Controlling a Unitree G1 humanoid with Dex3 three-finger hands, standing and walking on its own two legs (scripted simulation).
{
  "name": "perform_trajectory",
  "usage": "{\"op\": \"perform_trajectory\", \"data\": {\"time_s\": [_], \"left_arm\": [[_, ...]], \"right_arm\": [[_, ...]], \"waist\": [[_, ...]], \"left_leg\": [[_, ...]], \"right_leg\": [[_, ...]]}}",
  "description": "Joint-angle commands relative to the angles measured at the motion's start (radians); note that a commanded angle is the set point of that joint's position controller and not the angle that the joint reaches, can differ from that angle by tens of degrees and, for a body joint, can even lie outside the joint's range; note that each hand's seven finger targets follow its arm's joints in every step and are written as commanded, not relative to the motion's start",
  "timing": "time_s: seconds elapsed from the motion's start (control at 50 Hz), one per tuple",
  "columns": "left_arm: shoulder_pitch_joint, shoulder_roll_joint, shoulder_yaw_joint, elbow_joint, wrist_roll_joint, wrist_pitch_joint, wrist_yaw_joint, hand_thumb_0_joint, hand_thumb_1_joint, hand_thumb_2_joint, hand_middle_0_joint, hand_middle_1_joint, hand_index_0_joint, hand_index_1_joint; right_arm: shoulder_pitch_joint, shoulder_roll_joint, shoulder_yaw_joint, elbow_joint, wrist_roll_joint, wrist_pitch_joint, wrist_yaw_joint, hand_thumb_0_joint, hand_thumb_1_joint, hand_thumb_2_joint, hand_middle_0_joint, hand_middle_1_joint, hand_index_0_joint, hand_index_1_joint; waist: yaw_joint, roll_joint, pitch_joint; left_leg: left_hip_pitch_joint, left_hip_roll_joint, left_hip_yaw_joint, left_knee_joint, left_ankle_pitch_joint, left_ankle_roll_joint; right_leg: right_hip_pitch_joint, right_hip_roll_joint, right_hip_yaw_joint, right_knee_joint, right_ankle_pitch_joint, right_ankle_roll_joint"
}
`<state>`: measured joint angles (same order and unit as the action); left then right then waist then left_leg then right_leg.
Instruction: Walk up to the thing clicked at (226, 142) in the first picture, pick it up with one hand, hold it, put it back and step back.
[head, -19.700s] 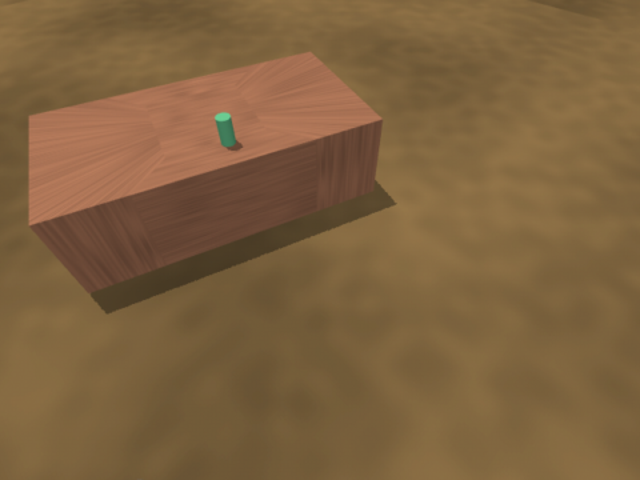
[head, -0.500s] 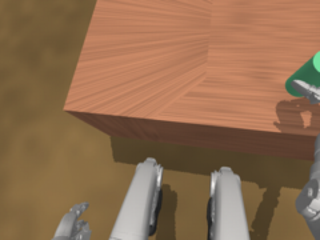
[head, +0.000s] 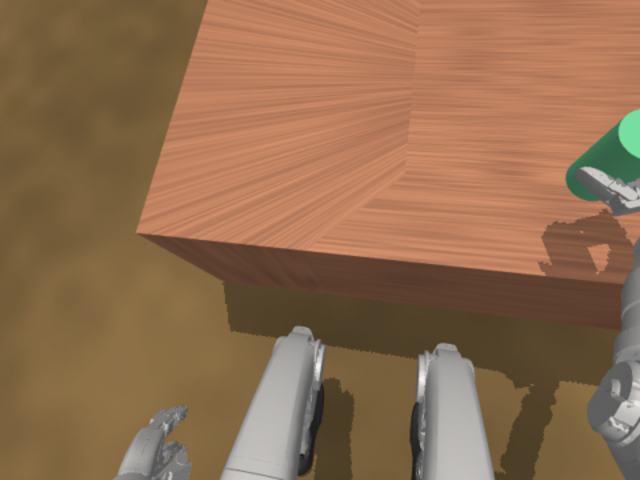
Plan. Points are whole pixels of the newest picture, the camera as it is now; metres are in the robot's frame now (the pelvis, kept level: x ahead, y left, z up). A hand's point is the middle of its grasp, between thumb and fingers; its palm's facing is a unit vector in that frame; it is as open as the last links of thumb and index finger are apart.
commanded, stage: lift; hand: right
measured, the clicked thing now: (617, 160) +0.48 -0.26 +0.01
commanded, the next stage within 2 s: hold in 1.54 s
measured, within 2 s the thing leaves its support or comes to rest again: neither
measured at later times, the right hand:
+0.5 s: hand out of the picture +0.45 -0.25 +0.11, palm faces +0.34 +0.94 -0.01, open 9.5 cm
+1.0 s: hand out of the picture +0.40 -0.22 +0.19, palm faces +0.33 +0.94 -0.01, open 9.5 cm
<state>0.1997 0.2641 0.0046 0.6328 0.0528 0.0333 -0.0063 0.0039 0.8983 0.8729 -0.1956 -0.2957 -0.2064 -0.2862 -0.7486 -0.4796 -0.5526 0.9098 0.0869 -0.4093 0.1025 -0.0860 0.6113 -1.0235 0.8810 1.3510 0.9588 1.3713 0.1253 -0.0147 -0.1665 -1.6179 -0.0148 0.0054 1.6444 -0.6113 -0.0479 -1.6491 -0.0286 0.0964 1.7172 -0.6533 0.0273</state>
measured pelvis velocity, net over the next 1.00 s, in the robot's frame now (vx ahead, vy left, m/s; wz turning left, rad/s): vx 0.03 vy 0.00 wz -0.04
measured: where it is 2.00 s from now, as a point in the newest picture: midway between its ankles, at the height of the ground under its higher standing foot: (362, 454)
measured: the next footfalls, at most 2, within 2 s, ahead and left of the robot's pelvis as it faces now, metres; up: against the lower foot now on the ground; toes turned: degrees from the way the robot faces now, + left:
none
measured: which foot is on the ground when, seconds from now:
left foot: down 0.00-1.00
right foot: down 0.00-1.00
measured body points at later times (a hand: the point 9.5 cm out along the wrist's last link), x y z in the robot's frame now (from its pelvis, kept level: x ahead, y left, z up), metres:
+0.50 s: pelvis +0.02 +0.00 +0.08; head +0.16 -0.03 +0.50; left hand +0.13 +0.27 -0.04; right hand +0.42 -0.30 +0.11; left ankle +0.07 +0.15 -0.51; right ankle +0.05 -0.13 -0.51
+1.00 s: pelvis +0.03 +0.00 +0.15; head +0.12 -0.02 +0.59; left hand +0.16 +0.25 +0.04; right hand +0.37 -0.27 +0.19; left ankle +0.07 +0.15 -0.51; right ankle +0.05 -0.13 -0.51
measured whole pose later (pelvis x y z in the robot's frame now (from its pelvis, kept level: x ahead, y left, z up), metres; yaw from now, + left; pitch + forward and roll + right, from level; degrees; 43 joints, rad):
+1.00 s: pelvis +0.03 +0.00 +0.15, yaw -2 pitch +15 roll +2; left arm 0.24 0.22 0.02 0.66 0.03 -0.02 0.03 0.01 0.89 0.89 -0.19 -0.29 -0.19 -0.29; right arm -0.26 -0.20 -0.27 0.52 0.12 -0.39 -0.07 -0.08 0.61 -1.01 0.89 1.34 0.96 1.36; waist 0.05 -0.01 -0.10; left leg -0.84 -0.01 0.00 1.03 -0.45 -0.03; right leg -0.87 -0.05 0.06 1.09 -0.49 0.03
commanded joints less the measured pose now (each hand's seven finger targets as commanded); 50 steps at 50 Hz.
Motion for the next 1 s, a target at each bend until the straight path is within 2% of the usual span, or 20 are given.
{"op": "perform_trajectory", "data": {"time_s": [0.0,0.02,0.04,0.08,0.12,0.14,0.26,0.3,0.34,0.42,0.44,0.46,0.48,0.52,0.54,0.62,0.66,0.7,0.78,0.98], "left_arm": [[0.148,0.208,0.075,-0.059,-0.002,-0.019,0.021,0.000,0.905,0.871,-0.193,-0.295,-0.209,-0.279],[0.145,0.214,0.083,-0.061,-0.003,-0.018,0.022,0.000,0.901,0.874,-0.193,-0.296,-0.208,-0.281],[0.140,0.197,0.068,-0.061,-0.003,-0.020,0.020,0.000,0.906,0.870,-0.192,-0.296,-0.209,-0.279],[0.150,0.218,0.087,-0.060,-0.007,-0.018,0.025,0.000,0.902,0.871,-0.192,-0.295,-0.208,-0.279],[0.145,0.202,0.080,-0.061,-0.008,-0.021,0.024,0.000,0.904,0.869,-0.190,-0.293,-0.206,-0.276],[0.145,0.205,0.084,-0.061,-0.007,-0.021,0.026,0.000,0.904,0.869,-0.192,-0.295,-0.209,-0.278],[0.141,0.181,0.084,-0.059,-0.020,-0.029,0.035,0.000,0.901,0.872,-0.191,-0.292,-0.204,-0.277],[0.143,0.186,0.088,-0.057,-0.019,-0.032,0.039,0.000,0.898,0.877,-0.192,-0.292,-0.203,-0.281],[0.147,0.175,0.088,-0.053,-0.021,-0.034,0.040,0.000,0.901,0.873,-0.190,-0.290,-0.202,-0.277],[0.132,0.167,0.088,-0.060,-0.027,-0.041,0.037,0.000,0.893,0.884,-0.193,-0.291,-0.200,-0.284],[0.131,0.158,0.086,-0.062,-0.026,-0.043,0.036,0.000,0.889,0.885,-0.193,-0.290,-0.198,-0.285],[0.133,0.162,0.090,-0.067,-0.028,-0.043,0.037,0.000,0.889,0.884,-0.193,-0.290,-0.199,-0.284],[0.124,0.158,0.087,-0.074,-0.032,-0.044,0.037,0.000,0.890,0.884,-0.192,-0.289,-0.198,-0.283],[0.122,0.147,0.085,-0.075,-0.032,-0.051,0.036,0.000,0.882,0.888,-0.192,-0.289,-0.195,-0.287],[0.121,0.147,0.086,-0.074,-0.036,-0.054,0.040,0.000,0.883,0.889,-0.192,-0.289,-0.195,-0.287],[0.116,0.133,0.076,-0.065,-0.036,-0.067,0.046,0.000,0.876,0.897,-0.195,-0.290,-0.192,-0.294],[0.114,0.136,0.085,-0.061,-0.033,-0.071,0.051,0.000,0.878,0.897,-0.193,-0.289,-0.191,-0.292],[0.100,0.124,0.073,-0.066,-0.031,-0.079,0.050,0.000,0.882,0.894,-0.191,-0.289,-0.190,-0.289],[0.090,0.112,0.069,-0.076,-0.028,-0.085,0.052,0.000,0.883,0.890,-0.189,-0.287,-0.189,-0.286],[0.073,0.106,0.066,-0.069,-0.025,-0.090,0.056,0.000,0.892,0.887,-0.188,-0.290,-0.192,-0.287]], "right_arm": [[-0.339,-0.261,-0.013,-0.259,0.018,-0.086,-0.008,0.000,-0.132,-1.392,1.323,1.505,1.373,1.505],[-0.353,-0.282,-0.021,-0.304,0.021,-0.088,-0.014,0.000,-0.146,-1.396,1.331,1.510,1.379,1.510],[-0.305,-0.213,0.011,-0.234,0.019,-0.080,-0.011,0.000,-0.147,-1.405,1.337,1.519,1.386,1.519],[-0.348,-0.274,-0.014,-0.328,0.019,-0.085,-0.027,0.000,-0.147,-1.406,1.338,1.521,1.387,1.521],[-0.274,-0.197,0.027,-0.296,0.021,-0.073,-0.030,0.000,-0.161,-1.394,1.341,1.513,1.388,1.514],[-0.301,-0.224,0.009,-0.371,0.027,-0.077,-0.038,0.000,-0.167,-1.391,1.336,1.507,1.382,1.507],[-0.179,-0.142,0.052,-0.373,0.037,-0.056,-0.068,0.000,-0.138,-1.393,1.341,1.517,1.389,1.517],[-0.196,-0.178,0.040,-0.474,0.036,-0.062,-0.082,0.000,-0.144,-1.399,1.349,1.524,1.397,1.524],[-0.155,-0.098,0.095,-0.449,0.034,-0.052,-0.084,0.000,-0.140,-1.386,1.343,1.514,1.390,1.514],[-0.061,-0.059,0.107,-0.466,0.038,-0.041,-0.106,0.000,-0.113,-1.402,1.349,1.532,1.399,1.532],[-0.016,-0.004,0.147,-0.441,0.038,-0.034,-0.107,0.000,-0.078,-1.410,1.343,1.540,1.398,1.540],[-0.056,-0.054,0.109,-0.541,0.042,-0.040,-0.119,0.000,-0.084,-1.405,1.341,1.534,1.395,1.534],[-0.026,-0.059,0.117,-0.573,0.039,-0.036,-0.125,0.000,-0.073,-1.390,1.322,1.516,1.376,1.516],[0.038,0.042,0.184,-0.543,0.046,-0.025,-0.131,0.000,-0.089,-1.395,1.321,1.519,1.377,1.519],[0.042,0.018,0.158,-0.561,0.047,-0.025,-0.138,0.000,-0.105,-1.386,1.319,1.509,1.372,1.509],[0.087,0.070,0.199,-0.537,0.048,-0.025,-0.150,0.000,-0.087,-1.380,1.305,1.500,1.361,1.500],[0.070,0.049,0.193,-0.588,0.040,-0.037,-0.156,0.000,-0.117,-1.371,1.306,1.491,1.359,1.491],[0.097,0.090,0.230,-0.558,0.039,-0.042,-0.151,0.000,-0.127,-1.371,1.315,1.495,1.367,1.495],[0.153,0.078,0.218,-0.601,0.038,-0.058,-0.160,0.000,-0.135,-1.376,1.317,1.499,1.370,1.499],[0.209,0.135,0.266,-0.630,0.040,-0.072,-0.178,0.000,-0.134,-1.376,1.321,1.504,1.374,1.504]], "waist": [[-0.019,-0.173,-0.665],[-0.030,-0.196,-0.668],[-0.014,-0.172,-0.641],[-0.032,-0.186,-0.679],[-0.028,-0.162,-0.644],[-0.036,-0.172,-0.664],[-0.034,-0.101,-0.606],[-0.053,-0.152,-0.628],[-0.035,-0.134,-0.585],[-0.057,-0.119,-0.513],[-0.048,-0.096,-0.493],[-0.063,-0.116,-0.517],[-0.078,-0.134,-0.519],[-0.057,-0.088,-0.471],[-0.060,-0.070,-0.454],[-0.046,-0.046,-0.366],[-0.052,-0.063,-0.357],[-0.049,-0.058,-0.317],[-0.078,-0.043,-0.353],[-0.076,-0.064,-0.254]], "left_leg": [[0.342,-0.009,0.045,-0.188,0.263,0.084],[0.342,-0.009,0.042,-0.194,0.249,0.088],[0.332,-0.009,0.049,-0.201,0.249,0.085],[0.375,-0.009,0.044,-0.224,0.237,0.087],[0.392,-0.009,0.047,-0.241,0.251,0.085],[0.411,-0.011,0.045,-0.252,0.259,0.086],[0.546,-0.012,0.036,-0.338,0.313,0.076],[0.562,-0.012,0.033,-0.356,0.333,0.080],[0.579,-0.012,0.039,-0.380,0.365,0.079],[0.620,-0.013,0.045,-0.436,0.335,0.081],[0.650,-0.013,0.045,-0.454,0.352,0.079],[0.676,-0.013,0.040,-0.471,0.359,0.079],[0.707,-0.010,0.039,-0.486,0.358,0.079],[0.740,-0.014,0.043,-0.525,0.348,0.076],[0.757,-0.016,0.041,-0.544,0.346,0.073],[0.793,-0.016,0.037,-0.598,0.365,0.068],[0.823,-0.014,0.033,-0.628,0.345,0.068],[0.831,-0.014,0.033,-0.653,0.334,0.068],[0.940,-0.010,0.023,-0.695,0.377,0.061],[0.982,-0.013,0.036,-0.764,0.381,0.061]], "right_leg": [[0.516,0.002,-0.027,-0.246,0.326,-0.037],[0.528,0.001,-0.026,-0.259,0.314,-0.035],[0.541,0.000,-0.018,-0.272,0.318,-0.032],[0.568,0.002,-0.020,-0.295,0.291,-0.034],[0.573,0.002,-0.023,-0.311,0.307,-0.031],[0.591,0.002,-0.025,-0.315,0.317,-0.033],[0.588,0.008,-0.049,-0.362,0.331,-0.044],[0.663,0.007,-0.051,-0.390,0.371,-0.039],[0.704,0.006,-0.047,-0.412,0.414,-0.036],[0.746,0.002,-0.033,-0.501,0.387,-0.029],[0.746,0.003,-0.035,-0.511,0.394,-0.031],[0.774,0.004,-0.043,-0.521,0.401,-0.033],[0.800,0.004,-0.045,-0.545,0.401,-0.031],[0.809,0.005,-0.046,-0.578,0.377,-0.032],[0.809,0.005,-0.050,-0.591,0.367,-0.035],[0.837,0.003,-0.054,-0.636,0.376,-0.037],[0.860,0.005,-0.063,-0.666,0.352,-0.038],[0.878,0.007,-0.065,-0.696,0.340,-0.035],[0.922,0.012,-0.078,-0.721,0.373,-0.037],[1.022,0.007,-0.071,-0.828,0.391,-0.025]]}}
